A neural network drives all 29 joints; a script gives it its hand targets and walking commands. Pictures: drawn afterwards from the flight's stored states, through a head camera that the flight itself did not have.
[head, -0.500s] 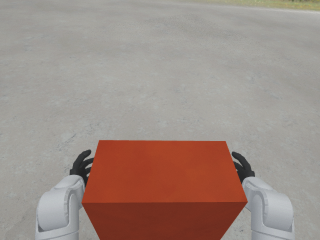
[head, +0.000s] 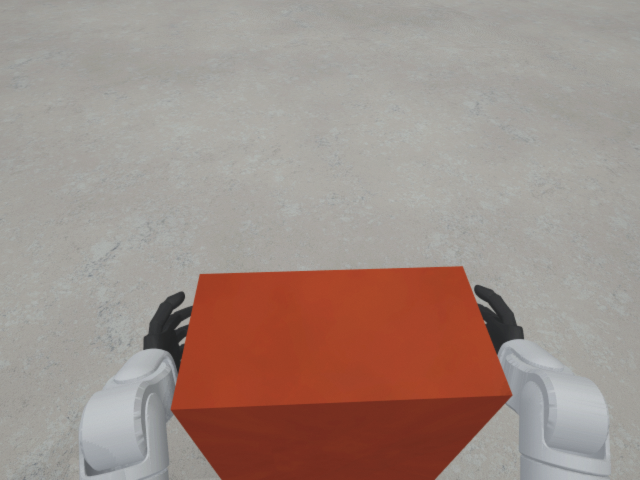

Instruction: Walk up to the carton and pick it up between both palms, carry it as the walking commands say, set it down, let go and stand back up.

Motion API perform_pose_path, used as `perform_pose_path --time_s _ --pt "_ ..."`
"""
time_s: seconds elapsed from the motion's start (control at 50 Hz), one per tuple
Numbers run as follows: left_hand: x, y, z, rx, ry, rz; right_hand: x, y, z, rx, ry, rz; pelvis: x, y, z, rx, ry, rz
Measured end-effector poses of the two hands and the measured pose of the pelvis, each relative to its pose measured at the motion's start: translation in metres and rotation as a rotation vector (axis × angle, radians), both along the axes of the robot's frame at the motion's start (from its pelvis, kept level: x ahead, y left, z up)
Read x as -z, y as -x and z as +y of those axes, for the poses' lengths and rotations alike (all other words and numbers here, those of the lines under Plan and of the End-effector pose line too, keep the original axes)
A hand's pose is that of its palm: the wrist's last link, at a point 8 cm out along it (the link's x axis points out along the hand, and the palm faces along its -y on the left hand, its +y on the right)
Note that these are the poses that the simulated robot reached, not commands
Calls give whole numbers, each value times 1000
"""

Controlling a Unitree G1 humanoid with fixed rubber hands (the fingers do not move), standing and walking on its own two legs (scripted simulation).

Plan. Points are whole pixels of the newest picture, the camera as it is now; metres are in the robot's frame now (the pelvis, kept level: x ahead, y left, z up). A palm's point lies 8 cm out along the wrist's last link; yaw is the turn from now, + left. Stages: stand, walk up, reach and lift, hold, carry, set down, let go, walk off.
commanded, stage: carry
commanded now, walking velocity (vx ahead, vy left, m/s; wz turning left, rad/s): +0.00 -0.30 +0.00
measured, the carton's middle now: (332, 390) +0.24 -0.01 +0.00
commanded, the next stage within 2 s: none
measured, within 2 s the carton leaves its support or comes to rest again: neither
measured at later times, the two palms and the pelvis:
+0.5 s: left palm (323, 395) +0.20 +0.00 +0.07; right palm out of the picture +0.18 -0.37 +0.06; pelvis -0.06 -0.16 +0.00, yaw -1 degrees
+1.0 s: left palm (356, 458) +0.14 -0.02 +0.09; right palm out of the picture +0.14 -0.40 +0.10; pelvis -0.10 -0.22 +0.01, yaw +1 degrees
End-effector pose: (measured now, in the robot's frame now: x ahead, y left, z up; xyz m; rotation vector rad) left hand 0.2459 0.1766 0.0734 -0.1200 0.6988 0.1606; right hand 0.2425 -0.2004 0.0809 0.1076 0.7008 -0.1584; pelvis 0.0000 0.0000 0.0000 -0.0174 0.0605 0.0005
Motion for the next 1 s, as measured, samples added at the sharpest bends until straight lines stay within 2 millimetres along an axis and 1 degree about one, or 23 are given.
perform_pose_path --time_s 0.04,0.1,0.16,0.22,0.28,0.32,0.38,0.42,0.48,0.54,0.58,0.64,0.72,0.76,0.82,0.88,1.0 --pt "5 5 1 -10 15 -23 -3 -1 1 -14 19 -23 6 6 -8 -4 11 7" --pt "13 16 -3 -15 30 4 -2 7 -3 -17 31 4 2 15 -23 4 18 2" --pt "12 25 -15 -18 55 34 -5 20 -14 -10 44 34 -6 22 -39 2 31 -8" --pt "6 27 -33 -3 59 23 -12 30 -32 0 54 24 -12 29 -55 0 43 -14" --pt "-3 24 -57 24 47 -2 -18 36 -56 15 57 -1 -13 35 -75 5 48 -13" --pt "-7 22 -76 39 38 -13 -18 40 -75 28 51 -12 -12 39 -91 11 46 -9" --pt "-9 21 -110 55 18 -21 -11 46 -109 46 30 -20 -7 44 -119 20 35 1" --pt "-6 22 -136 61 6 -29 -1 50 -135 49 20 -29 2 49 -138 23 23 3" --pt "5 35 -168 56 -4 19 14 62 -167 51 4 19 2 57 -156 18 0 1" --pt "8 53 -185 48 -22 55 19 74 -185 54 -26 54 -3 63 -170 16 -14 -6" --pt "6 63 -191 36 -23 48 16 79 -190 47 -33 47 -5 68 -178 14 -16 -8" --pt "1 74 -192 9 -11 15 7 80 -192 23 -24 14 -5 75 -188 7 -11 -5" --pt "0 87 -187 -21 14 -25 -4 80 -186 -11 4 -26 -1 84 -196 -5 5 -3" --pt "3 95 -184 -31 27 -19 -7 83 -183 -21 16 -20 -3 88 -200 -6 -6 -14" --pt "1 105 -183 -36 29 -9 -10 92 -183 -26 18 -10 -7 93 -207 0 -10 -30" --pt "-6 109 -188 -33 24 -16 -12 97 -187 -30 19 -18 -7 96 -212 -6 -16 -40" --pt "-16 108 -201 -12 0 -18 -15 104 -201 -27 17 -19 -9 102 -217 -8 -24 -40"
